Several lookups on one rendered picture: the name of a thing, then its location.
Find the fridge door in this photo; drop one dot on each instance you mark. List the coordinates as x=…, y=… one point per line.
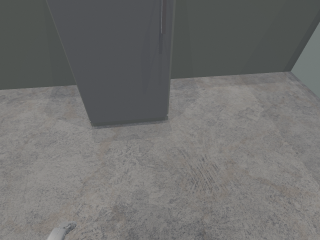
x=118, y=55

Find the left robot hand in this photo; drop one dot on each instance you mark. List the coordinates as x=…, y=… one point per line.
x=63, y=229

